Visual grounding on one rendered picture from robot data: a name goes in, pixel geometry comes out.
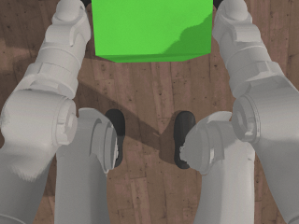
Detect robot right hand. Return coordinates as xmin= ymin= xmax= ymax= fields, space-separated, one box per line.
xmin=213 ymin=0 xmax=223 ymax=11

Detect robot right forearm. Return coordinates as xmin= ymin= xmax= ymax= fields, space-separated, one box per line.
xmin=212 ymin=0 xmax=299 ymax=98

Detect robot right upper arm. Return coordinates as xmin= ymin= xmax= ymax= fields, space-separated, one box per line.
xmin=231 ymin=87 xmax=299 ymax=224

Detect carton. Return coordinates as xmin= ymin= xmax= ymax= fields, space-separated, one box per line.
xmin=92 ymin=0 xmax=213 ymax=63

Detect robot left upper arm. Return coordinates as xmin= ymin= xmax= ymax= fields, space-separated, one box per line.
xmin=0 ymin=90 xmax=78 ymax=224

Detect robot left forearm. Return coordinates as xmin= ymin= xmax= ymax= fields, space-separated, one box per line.
xmin=0 ymin=0 xmax=93 ymax=136

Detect left robot thigh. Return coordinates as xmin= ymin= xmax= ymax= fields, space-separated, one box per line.
xmin=54 ymin=118 xmax=117 ymax=224

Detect robot left foot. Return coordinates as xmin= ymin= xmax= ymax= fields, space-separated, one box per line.
xmin=105 ymin=108 xmax=125 ymax=168

